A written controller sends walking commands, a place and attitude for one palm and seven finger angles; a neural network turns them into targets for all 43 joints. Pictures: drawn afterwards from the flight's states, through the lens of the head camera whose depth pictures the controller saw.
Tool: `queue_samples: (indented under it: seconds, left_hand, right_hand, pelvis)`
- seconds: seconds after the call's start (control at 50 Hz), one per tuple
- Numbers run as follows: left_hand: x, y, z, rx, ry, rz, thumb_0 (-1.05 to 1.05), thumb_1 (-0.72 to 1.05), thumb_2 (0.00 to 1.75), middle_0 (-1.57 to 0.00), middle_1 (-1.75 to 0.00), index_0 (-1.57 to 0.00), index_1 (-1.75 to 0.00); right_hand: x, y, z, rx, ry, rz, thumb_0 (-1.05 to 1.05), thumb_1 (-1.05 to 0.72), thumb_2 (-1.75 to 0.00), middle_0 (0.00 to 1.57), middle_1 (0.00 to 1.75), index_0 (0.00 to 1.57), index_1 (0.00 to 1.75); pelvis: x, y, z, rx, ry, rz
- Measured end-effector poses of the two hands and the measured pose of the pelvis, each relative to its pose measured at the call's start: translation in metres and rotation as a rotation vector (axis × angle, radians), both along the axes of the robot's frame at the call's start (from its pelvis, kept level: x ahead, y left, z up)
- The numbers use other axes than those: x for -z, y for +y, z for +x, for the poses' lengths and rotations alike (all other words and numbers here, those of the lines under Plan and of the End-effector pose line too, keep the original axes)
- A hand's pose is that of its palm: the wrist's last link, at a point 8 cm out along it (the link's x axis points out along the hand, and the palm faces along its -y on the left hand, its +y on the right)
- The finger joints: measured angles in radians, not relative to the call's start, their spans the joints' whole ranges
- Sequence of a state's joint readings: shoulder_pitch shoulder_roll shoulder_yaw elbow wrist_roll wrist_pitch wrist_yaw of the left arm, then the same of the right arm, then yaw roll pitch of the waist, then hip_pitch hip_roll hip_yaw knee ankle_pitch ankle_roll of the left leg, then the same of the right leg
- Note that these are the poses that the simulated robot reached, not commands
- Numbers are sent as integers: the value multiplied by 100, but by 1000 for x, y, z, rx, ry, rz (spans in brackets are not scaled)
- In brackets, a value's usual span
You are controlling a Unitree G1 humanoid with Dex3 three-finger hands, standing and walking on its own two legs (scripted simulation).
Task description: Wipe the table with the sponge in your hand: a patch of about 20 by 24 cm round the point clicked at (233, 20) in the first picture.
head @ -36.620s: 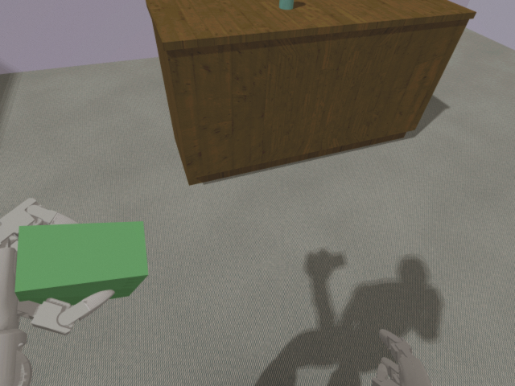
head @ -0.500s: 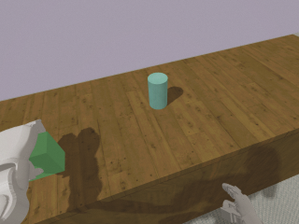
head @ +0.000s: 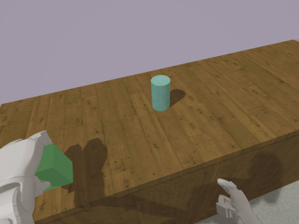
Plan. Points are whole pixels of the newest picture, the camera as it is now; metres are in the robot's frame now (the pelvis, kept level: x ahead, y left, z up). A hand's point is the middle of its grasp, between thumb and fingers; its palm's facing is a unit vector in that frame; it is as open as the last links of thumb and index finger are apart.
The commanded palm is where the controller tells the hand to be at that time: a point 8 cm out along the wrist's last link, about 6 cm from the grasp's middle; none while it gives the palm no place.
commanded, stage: lift the sponge slowly off the table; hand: left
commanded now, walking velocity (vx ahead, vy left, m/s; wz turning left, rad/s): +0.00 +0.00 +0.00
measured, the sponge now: (43, 174) +0.20 +0.31 +0.06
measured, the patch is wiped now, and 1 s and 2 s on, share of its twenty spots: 0.95 0.95 0.95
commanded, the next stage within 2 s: none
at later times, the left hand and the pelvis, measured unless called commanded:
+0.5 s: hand (33, 171) +0.18 +0.30 +0.12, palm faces +0.07 -0.08 -0.99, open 9.9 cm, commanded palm +0.15 +0.30 +0.16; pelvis +0.00 -0.01 +0.00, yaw +0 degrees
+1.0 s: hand (26, 170) +0.18 +0.30 +0.13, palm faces +0.06 -0.07 -1.00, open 9.9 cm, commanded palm +0.15 +0.30 +0.20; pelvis -0.02 -0.02 +0.00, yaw +2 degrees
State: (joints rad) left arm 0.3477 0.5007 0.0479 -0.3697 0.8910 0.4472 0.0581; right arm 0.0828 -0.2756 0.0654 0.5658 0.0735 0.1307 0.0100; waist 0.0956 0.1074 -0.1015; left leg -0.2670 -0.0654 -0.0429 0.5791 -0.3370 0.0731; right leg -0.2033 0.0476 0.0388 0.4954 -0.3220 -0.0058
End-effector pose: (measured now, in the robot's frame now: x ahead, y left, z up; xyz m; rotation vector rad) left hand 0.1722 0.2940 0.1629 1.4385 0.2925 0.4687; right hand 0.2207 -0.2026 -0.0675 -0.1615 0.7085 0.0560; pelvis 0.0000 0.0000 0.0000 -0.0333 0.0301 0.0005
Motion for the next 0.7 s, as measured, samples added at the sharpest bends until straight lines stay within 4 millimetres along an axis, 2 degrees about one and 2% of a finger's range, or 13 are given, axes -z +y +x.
queue_samples:
  seconds: [0.3,0.46,0.7]
  left_hand:
    - [-2,0,0,1,24,-11,1,-44,103,-68,-139,-71,-142]
    - [-5,-2,-8,20,54,-12,1,-45,103,-69,-137,-72,-141]
    - [-7,0,-12,11,69,-18,1,-47,103,-72,-135,-74,-138]
  right_hand:
    - [-4,-5,1,-7,0,-30,1,-91,-90,20,30,20,30]
    - [-5,-10,1,-11,-5,-40,1,-91,-90,20,30,20,30]
    - [-5,-7,-1,-39,-5,-58,1,-91,-90,20,30,20,30]
  pelvis:
    - [0,-7,-2,0,-17,1]
    - [0,-10,-2,-3,-27,2]
    - [-2,-17,-11,-18,-46,4]
